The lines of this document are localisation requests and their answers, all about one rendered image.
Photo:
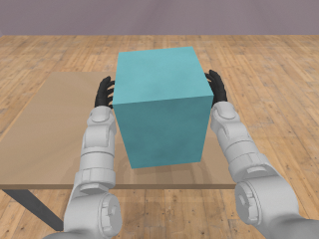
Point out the robot left forearm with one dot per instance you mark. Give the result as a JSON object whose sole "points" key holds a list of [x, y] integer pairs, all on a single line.
{"points": [[96, 172]]}

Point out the right robot hand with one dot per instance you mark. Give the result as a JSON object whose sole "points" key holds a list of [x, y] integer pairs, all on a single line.
{"points": [[217, 87]]}

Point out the right robot upper arm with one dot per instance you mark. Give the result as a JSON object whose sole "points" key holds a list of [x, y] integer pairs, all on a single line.
{"points": [[269, 204]]}

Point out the robot right forearm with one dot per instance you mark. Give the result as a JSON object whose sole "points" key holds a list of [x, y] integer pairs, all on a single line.
{"points": [[242, 155]]}

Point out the left robot upper arm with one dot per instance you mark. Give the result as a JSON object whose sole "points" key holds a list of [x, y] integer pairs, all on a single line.
{"points": [[94, 216]]}

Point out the table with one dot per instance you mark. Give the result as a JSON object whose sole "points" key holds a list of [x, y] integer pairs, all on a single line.
{"points": [[42, 149]]}

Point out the carton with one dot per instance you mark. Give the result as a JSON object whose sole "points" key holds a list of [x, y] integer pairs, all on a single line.
{"points": [[162, 102]]}

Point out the left robot hand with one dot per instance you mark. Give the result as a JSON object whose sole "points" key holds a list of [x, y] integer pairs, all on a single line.
{"points": [[102, 98]]}

